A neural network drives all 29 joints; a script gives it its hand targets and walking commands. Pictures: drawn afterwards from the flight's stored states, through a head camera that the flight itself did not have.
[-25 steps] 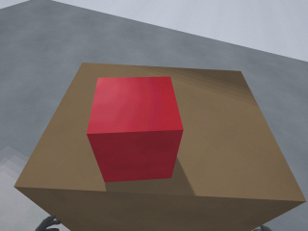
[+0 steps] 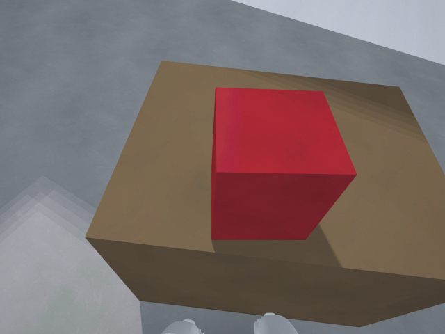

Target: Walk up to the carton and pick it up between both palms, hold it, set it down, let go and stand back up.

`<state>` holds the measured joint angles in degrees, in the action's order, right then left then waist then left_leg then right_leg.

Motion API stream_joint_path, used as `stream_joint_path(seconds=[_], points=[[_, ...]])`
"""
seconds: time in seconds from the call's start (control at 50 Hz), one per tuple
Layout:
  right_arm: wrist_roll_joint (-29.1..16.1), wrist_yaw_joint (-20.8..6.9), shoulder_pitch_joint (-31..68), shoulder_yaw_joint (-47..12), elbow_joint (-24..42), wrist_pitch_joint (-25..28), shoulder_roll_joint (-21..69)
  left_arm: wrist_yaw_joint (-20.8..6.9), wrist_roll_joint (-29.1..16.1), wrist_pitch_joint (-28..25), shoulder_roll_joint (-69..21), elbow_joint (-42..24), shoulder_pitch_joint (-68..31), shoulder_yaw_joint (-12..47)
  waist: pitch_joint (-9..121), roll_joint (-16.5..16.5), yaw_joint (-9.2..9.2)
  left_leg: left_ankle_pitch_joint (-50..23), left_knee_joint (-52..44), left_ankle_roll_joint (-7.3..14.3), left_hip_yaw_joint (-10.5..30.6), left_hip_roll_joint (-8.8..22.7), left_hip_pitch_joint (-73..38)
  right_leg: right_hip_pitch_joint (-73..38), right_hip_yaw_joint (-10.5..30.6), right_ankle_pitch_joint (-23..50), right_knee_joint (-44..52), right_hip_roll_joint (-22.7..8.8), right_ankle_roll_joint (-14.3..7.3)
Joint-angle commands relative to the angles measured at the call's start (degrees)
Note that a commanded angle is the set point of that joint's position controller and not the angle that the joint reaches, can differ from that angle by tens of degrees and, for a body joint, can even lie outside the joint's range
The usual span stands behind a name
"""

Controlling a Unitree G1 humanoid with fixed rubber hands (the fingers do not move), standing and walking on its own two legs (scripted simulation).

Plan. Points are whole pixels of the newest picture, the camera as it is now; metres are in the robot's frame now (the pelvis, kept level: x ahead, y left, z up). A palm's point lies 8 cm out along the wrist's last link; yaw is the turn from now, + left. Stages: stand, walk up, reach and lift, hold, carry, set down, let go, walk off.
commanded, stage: walk up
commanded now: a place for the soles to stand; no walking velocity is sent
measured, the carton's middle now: (264, 169) +0.43 -0.07 +0.03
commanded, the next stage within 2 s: none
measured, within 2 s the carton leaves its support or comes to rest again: neither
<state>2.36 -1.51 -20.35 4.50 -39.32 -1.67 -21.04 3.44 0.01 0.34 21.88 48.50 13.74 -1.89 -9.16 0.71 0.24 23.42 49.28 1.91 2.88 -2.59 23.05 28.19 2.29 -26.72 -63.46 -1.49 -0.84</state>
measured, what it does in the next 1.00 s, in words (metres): steps on the spot: right foot, then left foot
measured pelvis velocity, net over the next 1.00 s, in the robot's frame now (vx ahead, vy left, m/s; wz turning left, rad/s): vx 0.01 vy -0.06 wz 0.00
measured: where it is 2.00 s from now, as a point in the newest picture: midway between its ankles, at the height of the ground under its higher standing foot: outside the picture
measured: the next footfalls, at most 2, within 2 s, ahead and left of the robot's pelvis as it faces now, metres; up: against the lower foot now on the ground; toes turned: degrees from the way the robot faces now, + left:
right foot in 0.30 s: +0.10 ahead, -0.18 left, +0.00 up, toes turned +0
left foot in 0.66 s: +0.06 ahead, +0.07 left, +0.00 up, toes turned -1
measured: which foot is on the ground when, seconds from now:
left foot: down 0.00-0.32, up 0.34-0.64, down 0.66-1.00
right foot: up 0.00-0.28, down 0.30-1.00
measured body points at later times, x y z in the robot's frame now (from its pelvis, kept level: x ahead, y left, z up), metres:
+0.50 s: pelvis +0.01 -0.08 +0.01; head +0.02 -0.10 +0.45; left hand +0.09 +0.24 -0.09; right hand +0.10 -0.38 -0.11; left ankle +0.02 +0.08 -0.69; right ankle +0.07 -0.18 -0.70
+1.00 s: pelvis +0.01 -0.06 +0.00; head +0.03 -0.06 +0.45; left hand +0.09 +0.26 -0.11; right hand +0.11 -0.36 -0.09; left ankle +0.02 +0.07 -0.70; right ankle +0.06 -0.18 -0.70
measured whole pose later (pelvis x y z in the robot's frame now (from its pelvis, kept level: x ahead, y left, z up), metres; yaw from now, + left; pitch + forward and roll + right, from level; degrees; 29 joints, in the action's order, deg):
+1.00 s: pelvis +0.01 -0.06 +0.00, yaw +0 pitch -1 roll +0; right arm 2.1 0.2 -16.3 4.0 -40.4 0.5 -21.0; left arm 0.7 0.0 -2.5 21.7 49.0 14.6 -1.9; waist -3.3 0.2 0.2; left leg 23.4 45.4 0.3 1.9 -0.6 21.0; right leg 24.1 0.3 -19.5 -44.6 -0.9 0.1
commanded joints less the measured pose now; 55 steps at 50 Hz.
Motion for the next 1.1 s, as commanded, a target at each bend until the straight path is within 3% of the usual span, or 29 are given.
stream_joint_path(seconds=[0.0, 0.04, 0.08, 0.1, 0.2, 0.22, 0.26, 0.28, 0.3, 0.32, 0.36, 0.44, 0.48, 0.54, 0.6, 0.62, 0.68, 0.7, 0.74, 0.76, 0.8, 0.84, 0.86, 0.88, 0.9, 0.94, 0.98, 1.02, 1.08], points=[[-0.7, 3.2, -2.6, 5.9, 1.6, 4.7, -16.6, -1.0, 0.4, -1.1, 14.7, -1.9, 0.3, -4.4, 9.2, 5.3, -2.83, -2.4, -28.0, -2.8, 28.9, 14.8, -21.3, 12.4, 3.5, 2.5, 2.1, -1.0, -0.1], [-0.8, 3.4, -5.8, 5.4, 0.5, 4.9, -15.5, -1.0, 0.9, -1.2, 14.7, -3.1, -1.6, -4.3, 9.0, 3.7, -3.66, -13.5, -25.1, -1.7, 26.1, 14.7, -24.3, 12.8, 3.2, 2.5, 4.0, 0.7, -0.1], [-1.1, 3.9, -7.3, 5.9, 0.1, 5.3, -15.8, -1.1, 0.6, -1.2, 13.1, -2.1, -1.5, -4.0, 10.9, 5.5, -3.78, -30.8, -23.7, -4.7, 22.7, 14.7, -25.3, 12.4, 2.1, 4.5, 3.4, -0.4, -0.9], [-1.0, 4.2, -6.7, 5.6, 0.0, 5.3, -16.4, -1.0, 0.5, -1.2, 12.4, -3.1, 0.3, -4.1, 11.2, 4.8, -2.94, -32.2, -22.3, -2.9, 23.0, 15.7, -24.0, 10.9, 1.4, 3.2, 4.4, -0.3, -0.8], [-0.1, 3.7, -2.7, 5.0, 0.9, 5.5, -16.0, -1.3, 0.8, -2.1, 12.3, -3.1, -0.4, -3.7, 9.1, 5.4, -2.66, -22.7, -20.9, 6.8, 24.9, 18.1, -14.2, 6.0, -2.1, -1.3, 11.3, -1.5, -1.0], [-0.6, 3.4, -0.5, 4.5, 0.9, 5.2, -16.3, -1.4, 0.4, -2.9, 11.8, -3.1, 1.5, -3.7, 12.9, 9.6, -1.16, -21.6, -17.6, 9.4, 19.4, 16.9, -11.5, -2.0, -2.7, -1.4, 17.8, -0.9, -1.1], [-1.2, 2.9, 6.5, 3.4, 2.3, 4.5, -13.5, -1.1, 0.2, -4.5, 11.3, 0.8, 8.1, -4.1, 12.4, 4.7, 3.57, -20.0, -8.2, 5.7, 7.7, 10.7, 0.7, -19.2, -6.0, 14.7, 29.8, 2.3, -1.6], [-1.5, 3.0, 4.3, 2.2, 2.3, 4.5, -11.1, -0.8, 1.4, -5.0, 13.8, 1.2, 8.7, -5.0, 13.8, -3.7, 4.22, -20.8, -0.4, 3.1, 5.8, 8.8, 4.6, -25.4, 1.4, 15.8, 32.9, -0.2, -3.6], [-2.4, 2.8, 1.1, 1.4, 1.8, 3.9, -7.4, -0.5, 1.9, -5.5, 16.8, 0.6, 8.2, -5.5, 14.6, -11.5, 1.92, -0.2, 7.7, 0.0, 1.7, 2.8, 12.6, -26.0, 23.3, 15.6, 38.9, -13.3, -6.7], [-1.7, 3.1, -0.7, 1.3, 1.2, 2.5, -10.1, -0.7, 1.8, -5.3, 18.6, -1.6, 2.5, -5.6, 13.4, -10.1, 0.06, 10.5, 10.0, -2.0, 0.1, 2.2, 12.4, -18.9, 33.1, 0.2, 43.9, -18.2, -9.3], [-0.9, 2.3, 1.9, 2.8, 0.0, 2.4, -13.4, -0.9, 2.2, -4.8, 18.4, -1.4, -1.2, -5.4, 7.0, -8.5, 0.37, 13.6, 7.2, -0.8, 2.6, 4.3, 9.1, -10.0, 31.1, -9.8, 42.8, -16.1, -12.6], [-0.8, 1.2, -2.0, 3.0, -3.0, 2.2, -12.6, -1.4, 2.3, -5.5, 16.0, -3.2, -1.1, -5.3, 9.4, -10.8, 0.24, 5.7, 6.1, -0.7, 0.7, 4.3, 8.1, -13.0, 23.4, -6.8, 40.8, -10.2, -9.6], [-0.6, 1.4, 0.2, 3.1, -2.1, 2.6, -12.3, -1.8, 2.2, -5.3, 16.2, -2.9, -0.1, -6.1, 10.0, -7.8, 0.62, 4.6, 5.0, -0.6, 0.1, 5.0, 6.7, -10.8, 24.1, -4.1, 40.9, -11.9, -10.7], [-0.9, 1.3, 0.2, 2.6, -1.8, 2.7, -10.3, -2.0, 2.0, -4.6, 16.8, -3.8, -1.2, -5.9, 8.8, -12.4, 0.34, 4.5, -1.4, -0.8, -1.7, 5.2, 1.2, -4.6, 19.6, -7.0, 40.7, -11.8, -10.7], [-1.3, 1.6, -1.2, 2.8, -2.1, 3.8, -9.3, -2.2, 1.6, -3.7, 15.8, -4.5, -4.5, -4.4, 7.9, -9.0, -1.65, 0.3, -13.4, -0.4, -3.8, 3.6, -6.1, 0.3, 15.5, -7.4, 36.8, -8.9, -8.5], [-0.5, 1.9, -4.1, 3.2, -4.3, 4.0, -11.5, -2.4, 1.6, -3.3, 14.5, -4.0, -4.5, -4.2, 10.7, -4.2, -2.39, -2.7, -15.6, 0.9, -2.5, 2.1, -12.6, 2.6, 13.1, -6.7, 34.6, -7.2, -6.7], [0.4, 2.3, 1.8, 4.7, -1.6, 4.6, -16.5, -2.4, 1.2, -2.1, 10.9, -3.3, -4.8, -3.3, 2.9, 6.8, -2.28, 27.2, -35.4, 6.5, 30.8, 19.3, -2.8, 8.5, -1.2, -3.8, 9.7, 2.4, -0.8], [0.2, 2.2, 4.3, 4.2, -0.4, 5.1, -17.6, -2.3, 0.7, -2.2, 13.2, -3.4, -4.2, -3.6, -0.3, 6.4, -1.01, 24.9, -36.3, 7.2, 32.9, 21.1, 1.9, 7.1, 2.7, -2.5, 9.6, 0.7, -1.1], [-0.1, 2.3, 8.4, 3.3, 0.4, 5.7, -16.0, -2.7, 0.4, -3.0, 12.2, -2.0, -1.5, -3.7, 1.0, 9.0, 1.09, 10.7, -32.7, 8.4, 23.9, 18.6, 3.5, -0.2, -0.1, 1.5, 11.5, -1.0, -1.3], [-0.2, 2.2, 9.5, 2.8, 1.6, 5.5, -14.5, -3.1, 0.9, -3.7, 12.0, -0.7, 1.2, -3.4, 5.2, 5.4, 2.27, 1.8, -27.7, 8.1, 18.8, 15.9, 0.9, -4.2, -2.5, 3.1, 15.7, 0.5, -1.2], [-0.4, 2.0, 6.6, 2.5, 0.7, 5.3, -14.1, -2.7, 0.7, -4.8, 10.8, -0.7, 3.2, -3.6, 10.4, 7.6, 1.83, -15.4, -18.7, 5.3, 8.0, 11.3, -0.2, -13.1, -5.0, 10.1, 24.3, 1.7, -1.8], [-0.9, 2.2, 4.8, 2.2, -0.1, 4.8, -13.1, -2.3, 1.6, -5.1, 13.7, -1.5, 1.9, -4.5, 12.4, 3.0, 1.53, -13.3, -11.9, 3.2, 6.4, 10.0, 3.4, -19.4, 4.2, 14.8, 30.6, -1.4, -3.4], [-1.9, 2.0, 6.2, 2.0, 0.6, 4.7, -10.1, -1.9, 1.9, -5.6, 15.6, -1.2, 3.2, -4.8, 14.0, -5.9, 1.66, -11.2, -3.7, 0.9, 3.6, 5.6, 6.2, -21.5, 16.4, 16.7, 34.0, -8.0, -6.6], [-1.7, 2.3, 3.4, 1.5, -0.4, 4.4, -9.7, -1.6, 1.7, -5.7, 17.2, -2.0, 1.0, -4.2, 13.4, -7.3, -0.4, -6.4, -2.9, -0.4, 0.6, 4.8, 5.1, -19.1, 23.2, 15.7, 35.4, -12.9, -10.0], [-1.8, 2.2, 4.6, 1.9, -1.1, 4.1, -10.5, -1.6, 1.3, -5.5, 16.3, -2.6, -1.8, -3.6, 13.3, -2.8, -0.6, 0.4, -5.7, -0.1, -0.4, 5.0, -0.5, -12.7, 21.8, 14.7, 34.0, -14.1, -12.6], [-1.4, 1.9, 1.9, 2.3, -2.1, 4.5, -11.5, -2.1, 0.8, -5.0, 14.8, -2.3, -5.0, -2.7, 10.3, -2.2, -2.76, -0.5, -13.6, 1.2, 3.4, 6.0, -5.5, -3.9, 17.2, 9.7, 32.1, -9.8, -9.0], [-1.0, 1.6, 3.7, 2.5, -2.4, 5.2, -13.8, -2.6, 0.8, -4.4, 11.5, -3.1, -3.4, -2.1, 11.8, -1.5, -1.62, -1.9, -19.7, 4.2, 10.4, 10.1, -9.8, -2.2, 5.7, 10.6, 24.6, -2.4, -3.5], [-1.3, 1.4, 7.1, 2.4, -1.1, 4.9, -14.8, -2.2, 0.3, -4.3, 11.7, -2.2, -2.6, -2.7, 8.6, 3.3, 0.9, -7.8, -21.9, 7.0, 14.6, 13.6, -2.5, -7.2, -0.2, 8.2, 21.7, 1.2, -2.0], [-1.3, 1.8, 10.0, 1.6, 0.3, 4.9, -12.6, -2.1, 0.6, -5.3, 12.9, -2.7, 0.7, -2.6, 12.3, 2.1, 1.75, -16.2, -13.6, 3.7, 5.5, 9.2, -1.9, -14.5, 5.4, 23.4, 26.3, -2.7, -4.2]])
